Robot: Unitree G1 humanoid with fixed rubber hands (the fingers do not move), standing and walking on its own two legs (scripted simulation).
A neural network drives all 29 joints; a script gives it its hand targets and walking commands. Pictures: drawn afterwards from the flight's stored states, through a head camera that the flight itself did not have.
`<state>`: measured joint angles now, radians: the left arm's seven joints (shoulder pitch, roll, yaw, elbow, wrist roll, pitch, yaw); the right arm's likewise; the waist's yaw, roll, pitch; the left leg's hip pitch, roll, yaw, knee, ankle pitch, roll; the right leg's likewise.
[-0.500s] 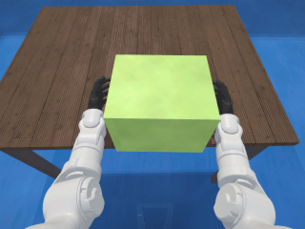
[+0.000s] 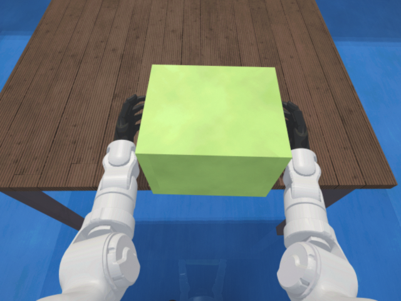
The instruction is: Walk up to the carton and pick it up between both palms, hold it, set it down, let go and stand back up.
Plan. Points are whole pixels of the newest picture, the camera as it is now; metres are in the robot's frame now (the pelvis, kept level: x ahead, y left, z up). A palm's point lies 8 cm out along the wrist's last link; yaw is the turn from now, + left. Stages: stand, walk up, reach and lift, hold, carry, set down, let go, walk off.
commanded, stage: set down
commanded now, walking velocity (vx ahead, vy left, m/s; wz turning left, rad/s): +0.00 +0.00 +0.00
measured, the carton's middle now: (211, 133) +0.45 -0.05 +0.03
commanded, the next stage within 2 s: none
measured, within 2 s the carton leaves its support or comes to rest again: neither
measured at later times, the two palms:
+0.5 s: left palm (127, 136) +0.45 +0.12 +0.04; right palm (296, 142) +0.41 -0.22 +0.04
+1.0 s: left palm (119, 132) +0.47 +0.14 +0.03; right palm (318, 137) +0.42 -0.27 +0.04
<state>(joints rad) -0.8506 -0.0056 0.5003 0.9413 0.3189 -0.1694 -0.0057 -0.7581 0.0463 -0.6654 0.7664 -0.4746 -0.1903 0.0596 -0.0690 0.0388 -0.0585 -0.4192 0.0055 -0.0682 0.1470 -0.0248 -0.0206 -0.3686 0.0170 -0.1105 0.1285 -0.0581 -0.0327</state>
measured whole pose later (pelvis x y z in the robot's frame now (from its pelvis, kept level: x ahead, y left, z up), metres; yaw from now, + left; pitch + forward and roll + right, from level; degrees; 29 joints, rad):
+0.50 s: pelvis +0.00 +0.00 +0.00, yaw -1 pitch +18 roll +0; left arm -0.83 0.00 0.49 0.92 0.31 -0.18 -0.01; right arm -0.76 0.05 -0.65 0.77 -0.45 -0.17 0.06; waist -0.06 0.02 -0.06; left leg -0.42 0.01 -0.05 0.14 -0.02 -0.02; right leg -0.39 0.02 -0.10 0.14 -0.06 -0.03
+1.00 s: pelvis -0.02 +0.02 -0.02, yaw -9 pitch +31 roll -1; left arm -1.09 0.23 -0.02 1.42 -0.29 -0.33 0.09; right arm -1.08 -0.39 0.09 1.43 0.37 -0.27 0.02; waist 0.04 0.02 -0.28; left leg -0.82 0.04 0.07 0.38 -0.10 0.01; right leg -0.79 0.04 0.04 0.28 -0.03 0.00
